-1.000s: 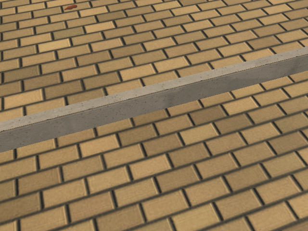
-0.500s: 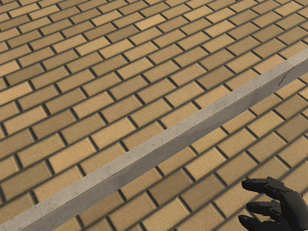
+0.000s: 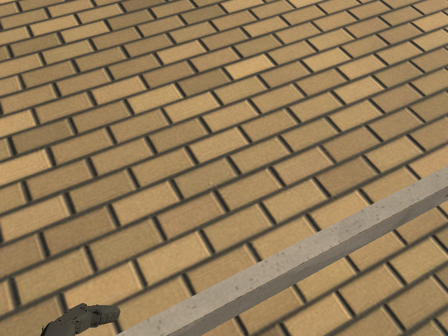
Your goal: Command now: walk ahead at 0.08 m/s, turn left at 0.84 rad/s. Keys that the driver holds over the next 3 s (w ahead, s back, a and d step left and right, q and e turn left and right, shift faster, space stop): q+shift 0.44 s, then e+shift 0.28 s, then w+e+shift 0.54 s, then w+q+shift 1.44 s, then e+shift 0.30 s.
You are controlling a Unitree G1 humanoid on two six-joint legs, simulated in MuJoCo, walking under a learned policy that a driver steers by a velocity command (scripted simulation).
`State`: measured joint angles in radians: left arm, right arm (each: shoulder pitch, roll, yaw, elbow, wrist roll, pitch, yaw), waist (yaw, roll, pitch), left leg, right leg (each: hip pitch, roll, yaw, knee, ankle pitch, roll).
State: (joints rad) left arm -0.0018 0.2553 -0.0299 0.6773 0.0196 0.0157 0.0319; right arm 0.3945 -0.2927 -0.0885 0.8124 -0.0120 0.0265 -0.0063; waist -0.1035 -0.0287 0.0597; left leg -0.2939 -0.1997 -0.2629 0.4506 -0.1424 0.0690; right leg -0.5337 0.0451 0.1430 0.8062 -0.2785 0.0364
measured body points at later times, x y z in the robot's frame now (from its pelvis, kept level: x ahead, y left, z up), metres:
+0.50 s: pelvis +0.02 -0.02 +0.00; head +0.05 +0.00 +0.45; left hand -0.02 +0.28 -0.11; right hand +0.29 -0.19 -0.10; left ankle -0.05 +0.08 -0.72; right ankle +0.08 -0.13 -0.74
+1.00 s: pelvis +0.03 +0.00 +0.01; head +0.03 -0.01 +0.46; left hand +0.07 +0.31 -0.09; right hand +0.16 -0.26 -0.11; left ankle -0.05 +0.08 -0.74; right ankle +0.08 -0.12 -0.67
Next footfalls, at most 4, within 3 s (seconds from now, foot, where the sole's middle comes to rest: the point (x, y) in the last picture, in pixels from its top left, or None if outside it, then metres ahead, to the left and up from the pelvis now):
0.10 right None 0.12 -0.12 -0.78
0.54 left None -0.01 0.10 -0.78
1.26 right None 0.29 -0.15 -0.78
1.74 left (247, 243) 0.65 -0.12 -0.63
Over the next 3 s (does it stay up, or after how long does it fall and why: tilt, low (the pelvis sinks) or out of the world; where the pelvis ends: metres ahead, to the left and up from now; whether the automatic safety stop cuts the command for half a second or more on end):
stays up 1.58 0.24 0.14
